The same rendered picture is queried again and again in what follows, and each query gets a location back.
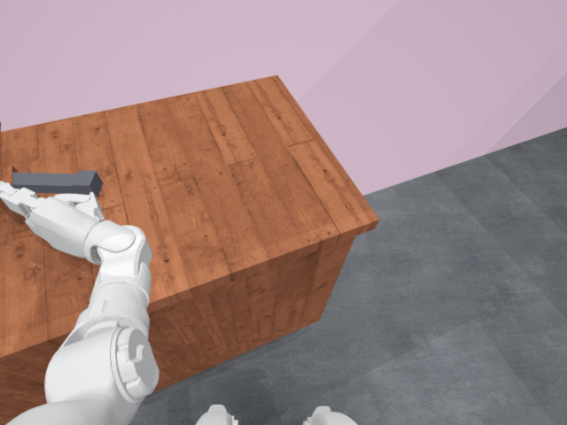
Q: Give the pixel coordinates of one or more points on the robot shin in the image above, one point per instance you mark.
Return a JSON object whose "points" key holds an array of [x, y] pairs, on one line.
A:
{"points": [[218, 408], [321, 409]]}

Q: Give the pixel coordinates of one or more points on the robot left forearm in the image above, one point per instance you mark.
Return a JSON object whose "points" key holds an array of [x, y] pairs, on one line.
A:
{"points": [[121, 293]]}

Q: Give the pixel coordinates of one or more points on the counter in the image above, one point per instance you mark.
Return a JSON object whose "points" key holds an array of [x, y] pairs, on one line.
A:
{"points": [[248, 213]]}

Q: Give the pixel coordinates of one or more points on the robot right shin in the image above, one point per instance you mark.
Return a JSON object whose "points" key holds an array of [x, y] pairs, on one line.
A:
{"points": [[321, 409]]}

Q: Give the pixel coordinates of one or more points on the robot left shin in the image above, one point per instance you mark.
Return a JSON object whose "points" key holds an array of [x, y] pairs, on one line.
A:
{"points": [[218, 408]]}

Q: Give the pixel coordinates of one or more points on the tap lever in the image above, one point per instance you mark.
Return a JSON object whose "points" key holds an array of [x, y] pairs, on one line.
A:
{"points": [[82, 183]]}

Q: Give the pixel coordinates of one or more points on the robot left hand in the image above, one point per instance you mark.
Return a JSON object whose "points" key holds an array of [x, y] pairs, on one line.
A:
{"points": [[64, 221]]}

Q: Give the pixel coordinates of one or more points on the left robot upper arm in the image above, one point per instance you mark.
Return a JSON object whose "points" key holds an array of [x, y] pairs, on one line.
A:
{"points": [[100, 380]]}

